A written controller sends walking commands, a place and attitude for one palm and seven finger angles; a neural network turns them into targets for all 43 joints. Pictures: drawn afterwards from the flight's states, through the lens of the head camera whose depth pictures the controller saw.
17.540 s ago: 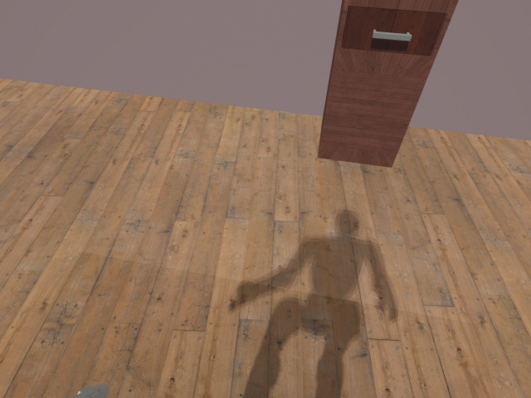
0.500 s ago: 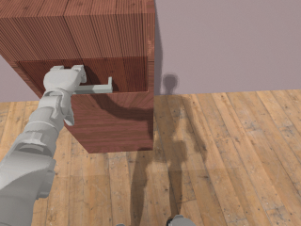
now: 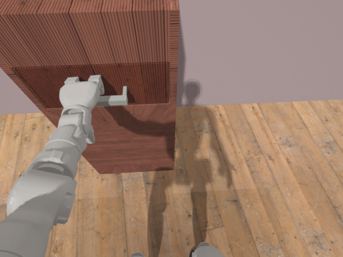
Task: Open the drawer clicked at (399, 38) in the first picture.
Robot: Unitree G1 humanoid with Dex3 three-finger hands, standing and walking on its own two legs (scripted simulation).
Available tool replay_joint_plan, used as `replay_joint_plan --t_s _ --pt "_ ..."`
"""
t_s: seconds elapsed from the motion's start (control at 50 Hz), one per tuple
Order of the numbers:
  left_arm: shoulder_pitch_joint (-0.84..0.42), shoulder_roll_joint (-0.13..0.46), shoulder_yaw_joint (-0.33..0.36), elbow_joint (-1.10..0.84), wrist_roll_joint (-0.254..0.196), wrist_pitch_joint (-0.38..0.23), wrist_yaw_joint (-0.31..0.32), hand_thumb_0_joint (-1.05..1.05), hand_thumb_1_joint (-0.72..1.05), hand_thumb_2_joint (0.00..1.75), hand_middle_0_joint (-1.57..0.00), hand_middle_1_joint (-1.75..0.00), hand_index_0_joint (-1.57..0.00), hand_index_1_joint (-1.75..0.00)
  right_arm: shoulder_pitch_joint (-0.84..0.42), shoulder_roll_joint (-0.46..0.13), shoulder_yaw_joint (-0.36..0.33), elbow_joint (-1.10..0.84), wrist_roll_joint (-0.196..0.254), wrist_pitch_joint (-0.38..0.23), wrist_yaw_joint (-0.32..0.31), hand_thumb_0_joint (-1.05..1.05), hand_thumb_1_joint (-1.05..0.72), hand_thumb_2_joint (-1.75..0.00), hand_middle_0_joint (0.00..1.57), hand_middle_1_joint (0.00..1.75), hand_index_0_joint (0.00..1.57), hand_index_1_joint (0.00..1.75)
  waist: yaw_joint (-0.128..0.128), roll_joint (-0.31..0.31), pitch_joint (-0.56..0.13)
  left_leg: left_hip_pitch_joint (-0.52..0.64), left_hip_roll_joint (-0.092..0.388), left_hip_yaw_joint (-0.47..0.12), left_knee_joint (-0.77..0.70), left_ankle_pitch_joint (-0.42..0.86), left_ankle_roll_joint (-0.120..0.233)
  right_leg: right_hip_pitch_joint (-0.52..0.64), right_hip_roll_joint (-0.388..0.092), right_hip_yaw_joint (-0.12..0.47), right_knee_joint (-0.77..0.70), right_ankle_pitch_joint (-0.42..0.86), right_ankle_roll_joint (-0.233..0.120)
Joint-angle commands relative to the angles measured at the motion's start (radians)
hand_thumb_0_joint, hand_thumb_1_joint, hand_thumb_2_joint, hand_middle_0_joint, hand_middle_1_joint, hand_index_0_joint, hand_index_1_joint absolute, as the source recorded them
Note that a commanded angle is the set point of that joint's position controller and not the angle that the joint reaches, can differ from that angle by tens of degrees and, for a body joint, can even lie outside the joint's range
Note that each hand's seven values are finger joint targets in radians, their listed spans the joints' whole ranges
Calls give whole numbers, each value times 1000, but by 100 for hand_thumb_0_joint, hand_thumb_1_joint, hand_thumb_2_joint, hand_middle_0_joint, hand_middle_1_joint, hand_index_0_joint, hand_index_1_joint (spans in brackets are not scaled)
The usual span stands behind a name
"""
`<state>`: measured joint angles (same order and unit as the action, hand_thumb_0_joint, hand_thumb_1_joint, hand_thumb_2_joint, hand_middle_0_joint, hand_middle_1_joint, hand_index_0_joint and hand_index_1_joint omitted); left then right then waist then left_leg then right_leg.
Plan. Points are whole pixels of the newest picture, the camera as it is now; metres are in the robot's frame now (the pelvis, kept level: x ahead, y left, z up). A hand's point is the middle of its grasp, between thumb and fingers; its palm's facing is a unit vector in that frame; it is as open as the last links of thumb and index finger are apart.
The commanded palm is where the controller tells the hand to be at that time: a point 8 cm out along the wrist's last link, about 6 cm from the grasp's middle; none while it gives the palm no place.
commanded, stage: lower the fingers behind the handle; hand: left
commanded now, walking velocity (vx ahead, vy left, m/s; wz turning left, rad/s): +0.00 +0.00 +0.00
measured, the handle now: (99, 95) +0.54 +0.17 +0.00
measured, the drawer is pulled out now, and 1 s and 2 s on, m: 0.00 0.00 0.00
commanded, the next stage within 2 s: close the thumb around the handle in 0.92 s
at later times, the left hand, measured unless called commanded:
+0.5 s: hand (92, 116) +0.49 +0.19 -0.02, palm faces -0.06 -0.01 -1.00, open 13.8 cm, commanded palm +0.47 +0.19 +0.03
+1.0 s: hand (91, 117) +0.49 +0.19 -0.02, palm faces -0.03 +0.00 -1.00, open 13.8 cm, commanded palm +0.47 +0.19 +0.03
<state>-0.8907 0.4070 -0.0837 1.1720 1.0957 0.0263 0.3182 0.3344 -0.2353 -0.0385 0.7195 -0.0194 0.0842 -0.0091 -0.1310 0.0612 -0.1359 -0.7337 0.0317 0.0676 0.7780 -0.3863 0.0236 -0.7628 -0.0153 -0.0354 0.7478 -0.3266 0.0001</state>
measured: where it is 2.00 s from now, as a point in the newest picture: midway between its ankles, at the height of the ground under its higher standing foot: outside the picture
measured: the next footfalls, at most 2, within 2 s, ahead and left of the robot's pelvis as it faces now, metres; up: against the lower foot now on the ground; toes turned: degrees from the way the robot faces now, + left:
none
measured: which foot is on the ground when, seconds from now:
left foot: down 0.00-1.00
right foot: down 0.00-1.00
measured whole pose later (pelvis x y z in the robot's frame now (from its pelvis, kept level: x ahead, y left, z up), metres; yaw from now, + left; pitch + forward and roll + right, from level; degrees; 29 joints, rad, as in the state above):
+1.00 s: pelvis -0.01 +0.00 -0.02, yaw +0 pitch +24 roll -1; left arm -0.86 0.41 -0.05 1.12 1.13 -0.01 0.44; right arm 0.33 -0.25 -0.07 0.74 -0.04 0.06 0.00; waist -0.13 0.06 -0.16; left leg -0.90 0.04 0.05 0.93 -0.44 0.02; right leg -0.92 -0.01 -0.05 0.89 -0.38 0.00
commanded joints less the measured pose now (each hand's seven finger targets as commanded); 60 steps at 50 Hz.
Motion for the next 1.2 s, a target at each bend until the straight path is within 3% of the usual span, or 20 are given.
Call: replay_joint_plan --t_s 0.0,0.04,0.12,0.18,0.24,0.28,0.32,0.4,0.5,0.54,0.6,0.7,0.74,0.8,0.86,0.9,0.94,0.96,1.0,1.18 --pt "-358 229 52 -203 -8 -85 -7 0 -50 30 -30 -120 -30 -120 140 -179 -64 -68 -3 -22 -37 0 -90 -90 20 30 20 30 -13 -89 -337 149 -55 -35 -52 284 26 242 52 16 -67 285 -24" --pt "-368 276 99 -270 1 -154 5 0 -50 30 -30 -120 -30 -120 142 -173 -70 -66 -13 -31 -42 0 -90 -90 20 30 20 30 2 -66 -391 151 -54 -42 -23 307 27 240 50 26 -37 299 -26" --pt "-337 236 100 -288 37 -197 79 0 -50 30 -30 -120 -30 -120 160 -162 -84 -42 -28 -49 -25 0 -90 -90 20 30 20 30 11 31 -448 178 -42 -59 35 387 12 120 56 4 29 288 -37" --pt "-377 191 78 -274 49 -168 147 0 -50 30 -30 -120 -30 -120 171 -164 -94 -20 -36 -55 -8 0 -90 -90 20 30 20 30 -15 26 -461 175 -34 -70 71 418 7 57 60 -8 54 283 -34" --pt "-458 213 92 -288 57 -116 192 0 -50 30 -30 -120 -30 -120 174 -173 -98 -3 -40 -54 4 0 -90 -90 20 30 20 30 -30 47 -509 191 -33 -79 89 445 2 42 61 -12 71 292 -35" --pt "-450 214 95 -292 58 -78 202 0 -50 30 -30 -120 -30 -120 181 -175 -100 -1 -40 -47 12 0 -90 -90 20 30 20 30 -16 81 -570 240 -32 -84 94 494 -4 55 63 -15 75 310 -35" --pt "-457 192 73 -288 47 -43 194 0 -50 30 -30 -120 -30 -120 180 -173 -101 3 -37 -40 13 0 -90 -90 20 30 20 30 -23 86 -588 261 -32 -80 95 525 -3 79 64 -14 67 338 -32" --pt "-420 200 64 -216 24 9 148 0 -50 30 -30 -120 -30 -120 170 -180 -88 -1 -26 -27 7 0 -90 -90 20 30 20 30 -28 23 -506 196 -40 -68 64 429 7 120 64 -10 36 320 -27" --pt "-319 216 65 -151 17 -16 85 0 -50 30 -30 -120 -30 -120 152 -179 -73 -19 -20 -27 -14 0 -90 -90 20 30 20 30 -19 -40 -414 98 -47 -49 49 332 20 155 58 5 24 307 -26" --pt "-330 238 81 -183 16 -53 71 0 -50 30 -30 -120 -30 -120 154 -178 -71 -27 -21 -30 -20 0 -90 -90 20 30 20 30 -15 -49 -418 86 -47 -52 49 319 21 166 55 10 30 304 -28" --pt "-276 211 76 -221 17 -98 70 0 -50 30 -30 -120 -30 -120 156 -169 -76 -39 -23 -36 -19 0 -90 -90 20 30 20 30 2 -14 -445 112 -45 -49 62 356 19 150 57 7 43 318 -31" --pt "-301 198 78 -240 29 -128 111 0 -50 30 -30 -120 -30 -120 164 -168 -85 -28 -27 -46 -11 0 -90 -90 20 30 20 30 -7 -18 -434 97 -40 -57 83 348 15 93 59 0 62 286 -31" --pt "-313 215 98 -253 30 -121 132 0 -50 30 -30 -120 -30 -120 167 -171 -89 -22 -31 -46 -5 0 -90 -90 20 30 20 30 -5 -7 -472 118 -40 -60 91 378 14 98 60 1 71 305 -33" --pt "-335 190 71 -223 36 -87 153 0 -50 30 -30 -120 -30 -120 168 -171 -89 -16 -28 -45 0 0 -90 -90 20 30 20 30 -21 -3 -454 106 -41 -56 89 352 13 81 60 -3 64 285 -30" --pt "-383 223 85 -236 42 -55 163 0 -50 30 -30 -120 -30 -120 172 -176 -88 -10 -29 -39 0 0 -90 -90 20 30 20 30 -21 17 -499 132 -41 -59 90 379 12 94 60 -3 69 304 -30" --pt "-354 244 101 -209 35 -29 155 0 -50 30 -30 -120 -30 -120 167 -179 -84 -11 -27 -34 1 0 -90 -90 20 30 20 30 -9 9 -487 123 -45 -54 81 375 12 120 60 -2 60 309 -29" --pt "-370 245 97 -207 26 -19 140 0 -50 30 -30 -120 -30 -120 164 -179 -82 -15 -25 -31 -3 0 -90 -90 20 30 20 30 -18 -7 -496 129 -44 -57 77 374 14 131 60 1 55 317 -28" --pt "-369 213 64 -189 24 -15 130 0 -50 30 -30 -120 -30 -120 164 -177 -80 -18 -22 -30 -6 0 -90 -90 20 30 20 30 -27 -1 -472 123 -46 -54 71 355 14 124 59 1 46 303 -26" --pt "-383 221 62 -185 22 -17 116 0 -50 30 -30 -120 -30 -120 161 -180 -77 -18 -18 -32 -12 0 -90 -90 20 30 20 30 -30 -8 -436 115 -45 -55 59 320 15 112 58 1 35 271 -26" --pt "-342 197 56 -187 19 -82 85 0 0 52 -34 -125 -34 -125 171 -175 -76 -29 -21 -45 -20 0 -90 -90 20 30 20 30 -24 -17 -434 100 -43 -59 75 320 18 91 58 1 50 264 -29"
